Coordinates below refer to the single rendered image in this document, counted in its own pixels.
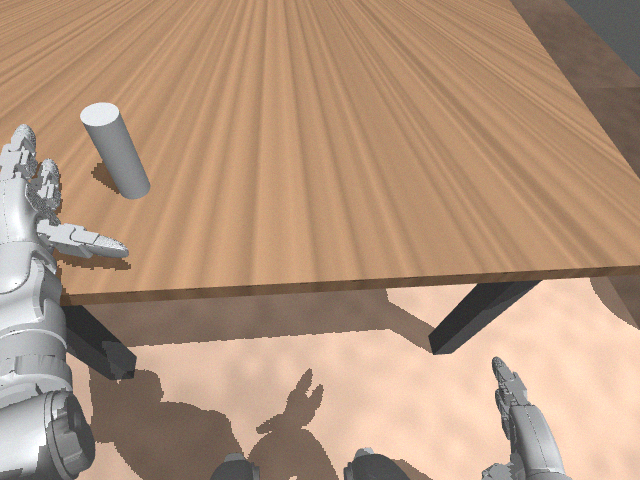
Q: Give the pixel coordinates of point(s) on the left robot hand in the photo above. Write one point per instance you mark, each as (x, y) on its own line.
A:
(27, 208)

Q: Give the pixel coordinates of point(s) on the can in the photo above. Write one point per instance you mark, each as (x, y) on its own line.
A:
(110, 136)

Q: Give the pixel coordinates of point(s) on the right robot hand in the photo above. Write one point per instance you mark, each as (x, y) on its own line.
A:
(533, 447)

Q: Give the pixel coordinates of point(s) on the table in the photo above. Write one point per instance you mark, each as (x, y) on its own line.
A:
(299, 146)

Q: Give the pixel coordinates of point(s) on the left robot arm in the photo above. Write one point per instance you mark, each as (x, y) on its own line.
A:
(43, 432)

